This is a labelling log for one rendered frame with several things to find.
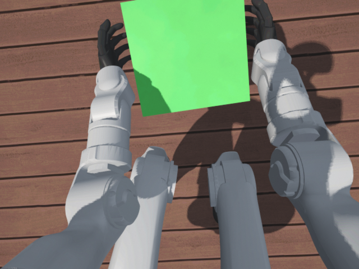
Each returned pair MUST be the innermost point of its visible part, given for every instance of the right robot forearm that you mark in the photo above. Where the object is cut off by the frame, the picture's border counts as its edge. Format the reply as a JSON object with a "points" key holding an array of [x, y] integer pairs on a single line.
{"points": [[290, 115]]}

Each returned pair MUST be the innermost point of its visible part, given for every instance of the robot left upper arm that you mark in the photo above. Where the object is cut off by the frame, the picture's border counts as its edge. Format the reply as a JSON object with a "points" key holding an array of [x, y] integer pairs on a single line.
{"points": [[98, 211]]}

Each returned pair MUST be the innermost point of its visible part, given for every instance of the carton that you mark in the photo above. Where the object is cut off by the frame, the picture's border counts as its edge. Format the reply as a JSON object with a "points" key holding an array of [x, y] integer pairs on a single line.
{"points": [[187, 54]]}

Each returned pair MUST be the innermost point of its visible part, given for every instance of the right robot shin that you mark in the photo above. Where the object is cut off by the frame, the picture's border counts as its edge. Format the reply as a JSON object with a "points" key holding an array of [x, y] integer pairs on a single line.
{"points": [[232, 155]]}

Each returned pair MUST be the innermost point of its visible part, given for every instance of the robot right upper arm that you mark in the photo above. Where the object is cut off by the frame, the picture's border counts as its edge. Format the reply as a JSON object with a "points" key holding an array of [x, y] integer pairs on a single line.
{"points": [[316, 176]]}

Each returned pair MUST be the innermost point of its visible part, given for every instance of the right robot hand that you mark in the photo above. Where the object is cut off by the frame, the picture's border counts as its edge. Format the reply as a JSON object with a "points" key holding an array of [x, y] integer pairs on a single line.
{"points": [[263, 22]]}

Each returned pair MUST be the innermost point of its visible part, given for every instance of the robot right thigh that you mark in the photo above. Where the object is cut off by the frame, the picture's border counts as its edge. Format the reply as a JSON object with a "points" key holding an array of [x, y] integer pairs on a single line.
{"points": [[242, 241]]}

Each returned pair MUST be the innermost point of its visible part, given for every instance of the left robot forearm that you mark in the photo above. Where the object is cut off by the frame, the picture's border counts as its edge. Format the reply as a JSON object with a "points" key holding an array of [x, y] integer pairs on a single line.
{"points": [[107, 150]]}

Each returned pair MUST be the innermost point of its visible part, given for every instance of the left robot hand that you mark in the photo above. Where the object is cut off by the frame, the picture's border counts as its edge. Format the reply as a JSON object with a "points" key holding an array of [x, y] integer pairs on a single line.
{"points": [[106, 53]]}

